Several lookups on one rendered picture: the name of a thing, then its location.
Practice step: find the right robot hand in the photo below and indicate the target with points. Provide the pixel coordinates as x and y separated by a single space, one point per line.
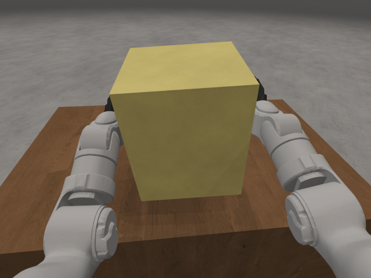
261 95

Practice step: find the right robot forearm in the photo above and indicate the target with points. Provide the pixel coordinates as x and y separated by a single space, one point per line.
297 162

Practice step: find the robot left upper arm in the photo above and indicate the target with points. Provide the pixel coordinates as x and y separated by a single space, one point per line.
78 239

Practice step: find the left robot forearm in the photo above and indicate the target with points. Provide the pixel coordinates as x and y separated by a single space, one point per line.
92 177

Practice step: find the robot right upper arm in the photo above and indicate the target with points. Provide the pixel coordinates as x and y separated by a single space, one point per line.
328 218

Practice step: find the left robot hand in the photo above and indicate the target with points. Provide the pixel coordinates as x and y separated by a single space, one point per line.
108 106

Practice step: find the carton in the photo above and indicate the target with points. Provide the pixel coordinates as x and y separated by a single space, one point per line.
185 113

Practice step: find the pedestal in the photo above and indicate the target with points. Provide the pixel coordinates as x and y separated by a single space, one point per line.
231 236

